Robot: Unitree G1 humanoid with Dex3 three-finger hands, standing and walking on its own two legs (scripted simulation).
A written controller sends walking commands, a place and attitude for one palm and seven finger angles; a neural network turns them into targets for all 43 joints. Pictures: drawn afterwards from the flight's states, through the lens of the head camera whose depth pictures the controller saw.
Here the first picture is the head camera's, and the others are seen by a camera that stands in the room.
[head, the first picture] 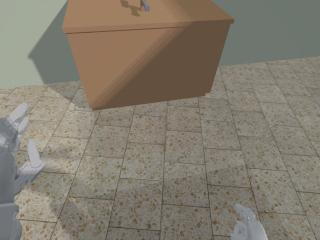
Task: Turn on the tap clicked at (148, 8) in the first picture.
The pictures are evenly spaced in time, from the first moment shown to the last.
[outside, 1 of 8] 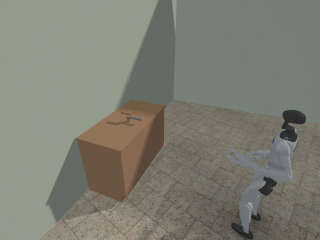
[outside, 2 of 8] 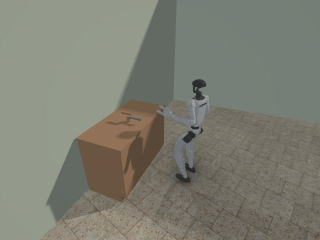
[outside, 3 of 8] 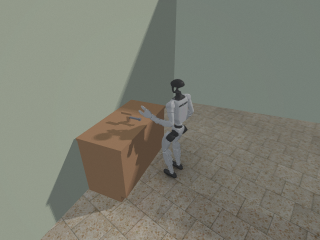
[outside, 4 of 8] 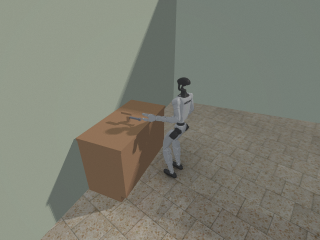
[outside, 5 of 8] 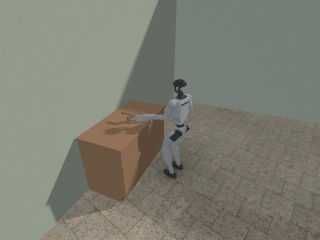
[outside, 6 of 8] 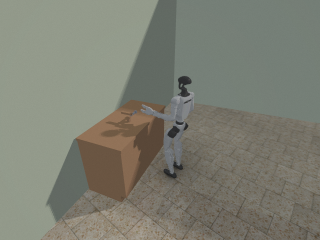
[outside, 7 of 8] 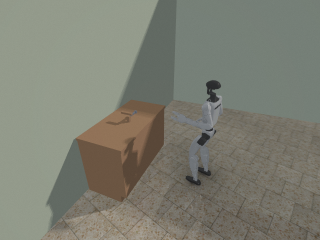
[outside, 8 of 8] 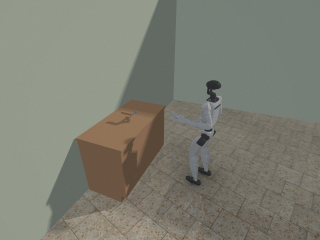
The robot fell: no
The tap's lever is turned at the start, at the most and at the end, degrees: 0 86 86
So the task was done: yes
